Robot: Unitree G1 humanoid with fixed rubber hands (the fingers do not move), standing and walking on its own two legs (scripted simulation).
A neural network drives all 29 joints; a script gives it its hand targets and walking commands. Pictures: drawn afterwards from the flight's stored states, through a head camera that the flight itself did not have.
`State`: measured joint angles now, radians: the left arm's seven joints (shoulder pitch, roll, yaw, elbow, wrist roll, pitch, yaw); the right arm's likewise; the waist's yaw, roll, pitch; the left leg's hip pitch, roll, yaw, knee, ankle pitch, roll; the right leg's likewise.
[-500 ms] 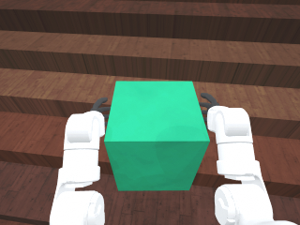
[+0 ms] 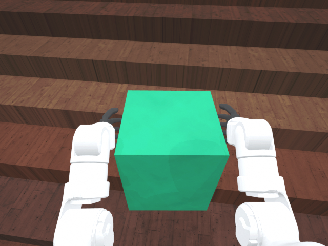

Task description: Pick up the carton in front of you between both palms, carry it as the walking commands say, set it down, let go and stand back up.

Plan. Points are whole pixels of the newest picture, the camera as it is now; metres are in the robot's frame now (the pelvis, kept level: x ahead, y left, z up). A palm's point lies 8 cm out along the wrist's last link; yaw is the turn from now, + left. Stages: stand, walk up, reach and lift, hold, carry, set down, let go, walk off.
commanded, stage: carry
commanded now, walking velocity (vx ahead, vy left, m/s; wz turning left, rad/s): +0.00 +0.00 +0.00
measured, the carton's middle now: (168, 152) +0.34 +0.00 +0.05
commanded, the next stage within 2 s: none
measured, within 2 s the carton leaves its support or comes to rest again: neither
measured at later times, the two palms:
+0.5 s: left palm (103, 135) +0.34 +0.16 +0.12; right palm (230, 130) +0.34 -0.14 +0.13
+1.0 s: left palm (100, 133) +0.34 +0.16 +0.13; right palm (228, 128) +0.35 -0.14 +0.13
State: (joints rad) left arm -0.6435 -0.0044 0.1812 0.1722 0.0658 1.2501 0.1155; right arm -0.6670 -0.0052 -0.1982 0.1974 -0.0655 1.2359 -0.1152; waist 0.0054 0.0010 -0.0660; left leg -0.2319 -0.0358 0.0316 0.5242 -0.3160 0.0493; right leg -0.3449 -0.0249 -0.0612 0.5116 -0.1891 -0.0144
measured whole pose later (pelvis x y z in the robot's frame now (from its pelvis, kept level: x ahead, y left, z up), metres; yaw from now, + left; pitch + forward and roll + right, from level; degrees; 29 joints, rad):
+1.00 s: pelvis +0.00 +0.01 +0.00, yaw +0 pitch +2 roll +0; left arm -0.64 0.00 0.17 0.13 0.06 1.26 0.12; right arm -0.67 -0.01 -0.19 0.16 -0.06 1.25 -0.11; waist 0.01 0.00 -0.07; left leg -0.25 -0.05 0.04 0.54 -0.32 0.07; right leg -0.37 -0.04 -0.05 0.54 -0.20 -0.01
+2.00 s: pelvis +0.40 +0.12 +0.17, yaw -1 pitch +2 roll -2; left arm -0.85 0.01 0.28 -0.03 0.10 1.35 0.12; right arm -0.87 -0.01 -0.26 0.04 -0.03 1.30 -0.15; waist -0.12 -0.02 -0.01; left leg -0.23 0.00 0.12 0.50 -0.32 0.09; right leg -1.16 -0.03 -0.07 2.08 -0.43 -0.14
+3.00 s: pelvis +1.05 +0.14 +0.50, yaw -1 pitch +3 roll -1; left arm -0.91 0.01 0.35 0.00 0.13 1.39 0.08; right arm -0.93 0.00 -0.26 0.07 -0.02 1.34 -0.18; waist -0.14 -0.01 0.03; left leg -0.08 0.07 0.11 0.35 -0.30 0.02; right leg -1.26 -0.08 -0.06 1.84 -0.55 -0.15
